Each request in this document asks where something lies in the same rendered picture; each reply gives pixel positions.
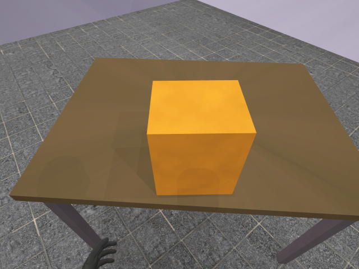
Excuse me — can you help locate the left robot hand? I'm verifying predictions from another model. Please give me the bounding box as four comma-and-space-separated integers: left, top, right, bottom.
82, 237, 117, 269

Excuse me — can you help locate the table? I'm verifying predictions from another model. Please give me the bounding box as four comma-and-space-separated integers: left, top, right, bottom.
9, 58, 359, 264

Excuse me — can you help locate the carton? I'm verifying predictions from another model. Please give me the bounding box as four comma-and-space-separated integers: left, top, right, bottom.
147, 80, 256, 195

